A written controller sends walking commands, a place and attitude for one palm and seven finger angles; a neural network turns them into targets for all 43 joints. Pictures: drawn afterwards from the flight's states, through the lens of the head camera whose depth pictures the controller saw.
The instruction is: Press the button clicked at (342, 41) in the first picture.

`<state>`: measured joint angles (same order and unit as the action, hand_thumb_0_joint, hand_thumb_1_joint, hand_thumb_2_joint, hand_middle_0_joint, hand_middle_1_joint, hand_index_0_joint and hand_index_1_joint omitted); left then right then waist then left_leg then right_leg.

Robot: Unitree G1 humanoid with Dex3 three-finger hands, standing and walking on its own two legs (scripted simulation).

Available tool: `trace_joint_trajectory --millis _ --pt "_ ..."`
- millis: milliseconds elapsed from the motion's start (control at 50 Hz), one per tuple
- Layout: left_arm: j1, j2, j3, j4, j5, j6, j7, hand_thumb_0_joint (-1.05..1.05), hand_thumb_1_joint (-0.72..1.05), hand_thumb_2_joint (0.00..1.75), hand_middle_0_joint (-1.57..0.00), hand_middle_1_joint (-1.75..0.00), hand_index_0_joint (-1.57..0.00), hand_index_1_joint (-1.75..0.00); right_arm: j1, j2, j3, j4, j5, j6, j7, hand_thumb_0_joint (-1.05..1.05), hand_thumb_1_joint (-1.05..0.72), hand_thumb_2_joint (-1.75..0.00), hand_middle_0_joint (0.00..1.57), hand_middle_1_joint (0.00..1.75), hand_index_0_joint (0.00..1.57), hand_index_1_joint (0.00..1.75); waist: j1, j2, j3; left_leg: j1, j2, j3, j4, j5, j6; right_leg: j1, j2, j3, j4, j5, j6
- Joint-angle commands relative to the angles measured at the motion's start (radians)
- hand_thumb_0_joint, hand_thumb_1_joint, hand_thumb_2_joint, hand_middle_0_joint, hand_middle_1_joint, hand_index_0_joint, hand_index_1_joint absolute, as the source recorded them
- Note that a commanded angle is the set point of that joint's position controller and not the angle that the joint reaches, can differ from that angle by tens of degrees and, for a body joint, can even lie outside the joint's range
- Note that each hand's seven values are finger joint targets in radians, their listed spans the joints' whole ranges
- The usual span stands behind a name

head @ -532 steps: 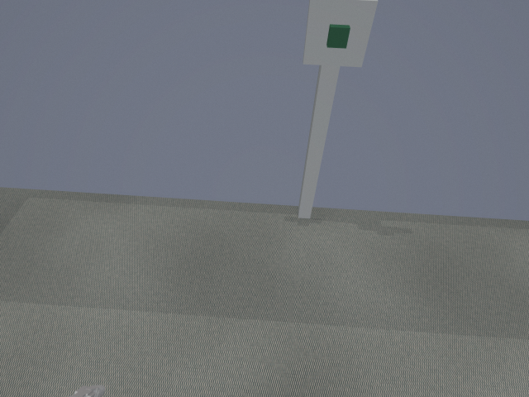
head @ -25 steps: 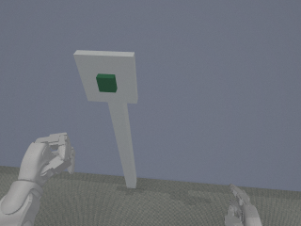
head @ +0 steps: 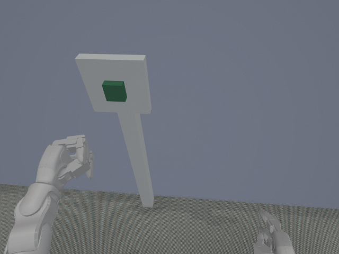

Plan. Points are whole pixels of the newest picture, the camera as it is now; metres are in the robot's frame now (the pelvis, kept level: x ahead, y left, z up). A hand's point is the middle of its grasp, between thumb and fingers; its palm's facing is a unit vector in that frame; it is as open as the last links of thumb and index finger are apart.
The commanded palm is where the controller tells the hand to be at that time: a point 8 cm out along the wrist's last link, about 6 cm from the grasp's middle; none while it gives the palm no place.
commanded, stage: aim a knuckle at the button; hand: left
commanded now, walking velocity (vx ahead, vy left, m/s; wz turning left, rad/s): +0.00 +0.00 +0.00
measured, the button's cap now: (115, 90) +0.51 +0.20 +0.14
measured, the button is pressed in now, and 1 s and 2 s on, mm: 0 0 0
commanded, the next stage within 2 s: press the button with the knuckle in 1.60 s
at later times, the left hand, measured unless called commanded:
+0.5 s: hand (105, 138) +0.35 +0.19 +0.11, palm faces +0.00 -1.00 -0.02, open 3.1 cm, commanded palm +0.33 +0.24 +0.11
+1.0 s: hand (120, 120) +0.42 +0.17 +0.10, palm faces +0.00 -1.00 -0.01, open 3.1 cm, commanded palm +0.39 +0.22 +0.11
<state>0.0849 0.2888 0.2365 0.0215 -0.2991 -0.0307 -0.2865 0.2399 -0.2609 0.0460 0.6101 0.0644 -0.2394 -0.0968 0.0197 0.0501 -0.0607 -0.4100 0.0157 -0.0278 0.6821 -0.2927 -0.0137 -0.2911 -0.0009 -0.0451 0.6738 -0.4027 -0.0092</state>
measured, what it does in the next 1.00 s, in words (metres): stands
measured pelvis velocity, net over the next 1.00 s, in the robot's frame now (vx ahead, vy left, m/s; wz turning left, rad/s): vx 0.01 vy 0.01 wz -0.05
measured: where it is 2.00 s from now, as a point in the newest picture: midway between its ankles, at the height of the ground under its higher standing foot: outside the picture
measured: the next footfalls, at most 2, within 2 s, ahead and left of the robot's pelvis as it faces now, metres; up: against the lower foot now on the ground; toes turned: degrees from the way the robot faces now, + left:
none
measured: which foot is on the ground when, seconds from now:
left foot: down 0.00-1.00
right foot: down 0.00-1.00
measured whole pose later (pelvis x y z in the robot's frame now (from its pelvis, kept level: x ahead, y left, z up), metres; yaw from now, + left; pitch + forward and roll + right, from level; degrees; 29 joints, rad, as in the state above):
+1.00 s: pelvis +0.01 +0.01 -0.01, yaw -3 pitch +7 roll -1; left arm -0.50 0.30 0.25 0.69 -0.18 -0.18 -0.15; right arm 0.32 -0.26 0.01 0.64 0.05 -0.03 -0.04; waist -0.06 0.02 -0.07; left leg -0.54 0.03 0.02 0.73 -0.32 0.00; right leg -0.43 0.01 0.00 0.72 -0.41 0.00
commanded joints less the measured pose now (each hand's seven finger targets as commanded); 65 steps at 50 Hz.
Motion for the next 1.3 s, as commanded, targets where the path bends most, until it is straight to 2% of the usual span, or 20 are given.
trace_joint_trajectory --millis 0,40,120,140,220,240,420,460,500,560,700,740,780,880,940,980,1060,1120,1180,1280 --pt "-0.250 0.194 0.102 -0.171 -0.012 -0.065 0.025 0.00 0.90 0.90 -1.30 -1.50 -1.30 -1.50 -0.100 -0.108 -0.050 -0.164 -0.005 -0.039 -0.005 0.00 -0.90 -0.90 0.20 0.30 0.20 0.30 -0.001 -0.030 -0.158 0.183 -0.024 0.018 -0.080 0.165 0.048 -0.068 0.005 0.012 -0.132 0.282 0.012" --pt "-0.275 0.194 0.101 -0.142 -0.009 -0.066 0.036 0.00 0.90 0.90 -1.30 -1.50 -1.30 -1.50 -0.096 -0.108 -0.049 -0.161 -0.005 -0.026 -0.002 0.00 -0.90 -0.90 0.20 0.30 0.20 0.30 -0.004 -0.055 -0.153 0.171 -0.022 0.019 -0.080 0.170 0.049 -0.065 0.009 0.012 -0.132 0.287 0.012" --pt "-0.335 0.155 0.057 -0.131 0.008 -0.081 0.052 0.00 0.90 0.90 -1.30 -1.50 -1.30 -1.50 -0.095 -0.105 -0.054 -0.164 -0.005 -0.014 0.005 0.00 -0.90 -0.90 0.20 0.30 0.20 0.30 -0.012 -0.004 -0.157 0.194 -0.020 0.020 -0.085 0.174 0.043 -0.083 0.012 0.004 -0.121 0.291 0.006" --pt "-0.352 0.142 0.038 -0.124 0.009 -0.084 0.054 0.00 0.90 0.90 -1.30 -1.50 -1.30 -1.50 -0.090 -0.107 -0.053 -0.161 -0.006 -0.011 0.007 0.00 -0.90 -0.90 0.20 0.30 0.20 0.30 -0.019 -0.038 -0.153 0.185 -0.019 0.017 -0.081 0.178 0.047 -0.081 0.015 0.004 -0.122 0.296 0.007" --pt "-0.403 0.157 0.045 -0.082 0.024 -0.090 0.071 0.00 0.90 0.90 -1.30 -1.50 -1.30 -1.50 -0.081 -0.111 -0.060 -0.150 -0.007 0.008 0.006 0.00 -0.90 -0.90 0.20 0.30 0.20 0.30 -0.025 -0.026 -0.169 0.198 -0.017 0.023 -0.081 0.182 0.045 -0.089 0.014 0.007 -0.119 0.305 0.007" --pt "-0.417 0.172 0.058 -0.058 0.025 -0.091 0.077 0.00 0.90 0.90 -1.30 -1.50 -1.30 -1.50 -0.074 -0.116 -0.060 -0.146 -0.010 0.014 0.007 0.00 -0.90 -0.90 0.20 0.30 0.20 0.30 -0.025 -0.071 -0.164 0.180 -0.017 0.020 -0.078 0.183 0.048 -0.082 0.017 0.009 -0.120 0.307 0.008" --pt "-0.591 0.166 0.041 0.060 0.045 -0.125 0.094 0.00 0.90 0.90 -1.30 -1.50 -1.30 -1.50 -0.057 -0.113 -0.063 -0.128 -0.011 0.055 0.010 0.00 -0.90 -0.90 0.20 0.30 0.20 0.30 -0.036 -0.008 -0.220 0.204 -0.019 0.026 -0.067 0.206 0.043 -0.083 0.016 0.015 -0.106 0.333 0.000" --pt "-0.582 0.194 0.069 0.122 0.044 -0.127 0.092 0.00 0.90 0.90 -1.30 -1.50 -1.30 -1.50 -0.046 -0.121 -0.068 -0.124 -0.010 0.068 0.012 0.00 -0.90 -0.90 0.20 0.30 0.20 0.30 -0.033 -0.057 -0.225 0.178 -0.017 0.029 -0.063 0.210 0.045 -0.070 0.016 0.018 -0.105 0.351 0.003" --pt "-0.654 0.165 0.030 0.142 0.050 -0.129 0.087 0.00 0.90 0.90 -1.30 -1.50 -1.30 -1.50 -0.042 -0.119 -0.066 -0.123 -0.008 0.078 0.013 0.00 -0.90 -0.90 0.20 0.30 0.20 0.30 -0.047 -0.021 -0.215 0.179 -0.018 0.027 -0.061 0.200 0.043 -0.093 0.018 0.016 -0.102 0.339 0.002" --pt "-0.701 0.150 0.017 0.204 0.056 -0.133 0.094 0.00 0.90 0.90 -1.30 -1.50 -1.30 -1.50 -0.025 -0.122 -0.070 -0.119 -0.008 0.093 0.016 0.00 -0.90 -0.90 0.20 0.30 0.20 0.30 -0.057 -0.056 -0.209 0.169 -0.017 0.025 -0.055 0.188 0.045 -0.110 0.020 0.016 -0.104 0.325 0.003" --pt "-0.881 0.172 0.021 0.292 0.082 -0.180 0.130 0.00 0.90 0.90 -1.30 -1.50 -1.30 -1.50 0.013 -0.128 -0.076 -0.094 -0.015 0.120 0.024 0.00 -0.90 -0.90 0.20 0.30 0.20 0.30 -0.071 -0.024 -0.254 0.179 -0.014 0.017 -0.039 0.190 0.042 -0.142 0.023 0.016 -0.083 0.308 -0.002" --pt "-0.888 0.208 0.050 0.330 0.089 -0.193 0.140 0.00 0.90 0.90 -1.30 -1.50 -1.30 -1.50 0.030 -0.133 -0.079 -0.087 -0.020 0.131 0.026 0.00 -0.90 -0.90 0.20 0.30 0.20 0.30 -0.065 -0.061 -0.275 0.164 -0.012 0.016 -0.035 0.206 0.044 -0.119 0.024 0.018 -0.077 0.325 -0.003" --pt "-0.886 0.205 0.058 0.362 0.092 -0.200 0.142 0.00 0.90 0.90 -1.30 -1.50 -1.30 -1.50 0.035 -0.130 -0.080 -0.091 -0.020 0.140 0.030 0.00 -0.90 -0.90 0.20 0.30 0.20 0.30 -0.058 -0.029 -0.302 0.168 -0.014 0.025 -0.029 0.226 0.042 -0.115 0.023 0.022 -0.068 0.354 -0.003" --pt "-0.984 0.187 0.034 0.459 0.103 -0.218 0.145 0.00 0.90 0.90 -1.30 -1.50 -1.30 -1.50 0.063 -0.133 -0.084 -0.078 -0.018 0.163 0.039 0.00 -0.90 -0.90 0.20 0.30 0.20 0.30 -0.087 -0.041 -0.265 0.137 -0.012 0.026 -0.018 0.208 0.044 -0.161 0.030 0.021 -0.065 0.341 -0.002" --pt "-0.934 0.242 0.087 0.432 0.106 -0.238 0.138 0.00 0.90 0.90 -1.30 -1.50 -1.30 -1.50 0.076 -0.140 -0.090 -0.094 -0.025 0.172 0.044 0.00 -0.90 -0.90 0.20 0.30 0.20 0.30 -0.050 -0.016 -0.345 0.150 -0.012 0.024 -0.015 0.252 0.041 -0.105 0.030 0.022 -0.046 0.375 -0.011" --pt "-0.909 0.194 0.052 0.393 0.102 -0.245 0.132 0.00 0.90 0.90 -1.30 -1.50 -1.30 -1.50 0.070 -0.130 -0.092 -0.106 -0.020 0.173 0.050 0.00 -0.90 -0.90 0.20 0.30 0.20 0.30 -0.055 0.016 -0.358 0.183 -0.010 0.031 -0.007 0.294 0.041 -0.116 0.033 0.021 -0.043 0.414 -0.010" --pt "-0.878 0.203 0.067 0.421 0.089 -0.230 0.130 0.00 0.90 0.90 -1.30 -1.50 -1.30 -1.50 0.077 -0.139 -0.095 -0.106 -0.016 0.181 0.048 0.00 -0.90 -0.90 0.20 0.30 0.20 0.30 -0.067 -0.091 -0.293 0.121 -0.009 0.036 -0.017 0.244 0.048 -0.121 0.039 0.018 -0.056 0.396 0.000" --pt "-0.887 0.214 0.075 0.393 0.092 -0.228 0.134 0.00 0.90 0.90 -1.30 -1.50 -1.30 -1.50 0.073 -0.135 -0.093 -0.110 -0.016 0.183 0.045 0.00 -0.90 -0.90 0.20 0.30 0.20 0.30 -0.060 -0.036 -0.289 0.128 -0.011 0.038 -0.020 0.229 0.048 -0.126 0.037 0.021 -0.058 0.375 -0.003" --pt "-0.963 0.196 0.041 0.365 0.097 -0.243 0.134 0.00 0.90 0.90 -1.30 -1.50 -1.30 -1.50 0.065 -0.130 -0.089 -0.105 -0.015 0.184 0.040 0.00 -0.90 -0.90 0.20 0.30 0.20 0.30 -0.085 -0.005 -0.280 0.142 -0.009 0.035 -0.018 0.196 0.048 -0.160 0.038 0.023 -0.062 0.331 -0.002" --pt "-1.031 0.196 0.029 0.415 0.097 -0.255 0.129 0.00 0.90 0.90 -1.30 -1.50 -1.30 -1.50 0.068 -0.136 -0.088 -0.085 -0.014 0.177 0.032 0.00 -0.90 -0.90 0.20 0.30 0.20 0.30 -0.096 0.001 -0.294 0.165 -0.005 0.014 -0.017 0.160 0.043 -0.197 0.040 0.017 -0.062 0.264 -0.008"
